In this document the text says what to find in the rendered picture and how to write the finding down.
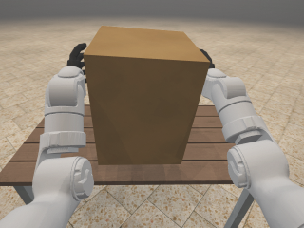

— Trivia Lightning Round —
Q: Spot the robot left upper arm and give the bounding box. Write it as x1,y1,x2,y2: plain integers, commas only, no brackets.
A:
0,156,94,228

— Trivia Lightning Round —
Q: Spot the right robot forearm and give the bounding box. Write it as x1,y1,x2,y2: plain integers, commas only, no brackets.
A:
201,68,290,176

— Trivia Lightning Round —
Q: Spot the robot right upper arm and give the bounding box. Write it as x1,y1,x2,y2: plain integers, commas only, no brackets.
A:
227,139,304,228

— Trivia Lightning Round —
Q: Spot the left robot hand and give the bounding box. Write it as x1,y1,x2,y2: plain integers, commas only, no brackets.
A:
66,43,87,83

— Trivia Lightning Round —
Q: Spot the table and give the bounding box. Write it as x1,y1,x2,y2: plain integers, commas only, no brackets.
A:
0,104,255,228

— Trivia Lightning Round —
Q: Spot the left robot forearm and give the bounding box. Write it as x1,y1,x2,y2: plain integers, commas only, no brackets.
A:
32,66,86,196

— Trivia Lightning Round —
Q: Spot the carton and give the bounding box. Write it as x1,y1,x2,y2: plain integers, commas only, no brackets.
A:
83,26,211,165

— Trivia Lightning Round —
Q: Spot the right robot hand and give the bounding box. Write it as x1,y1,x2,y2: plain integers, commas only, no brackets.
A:
199,49,215,69

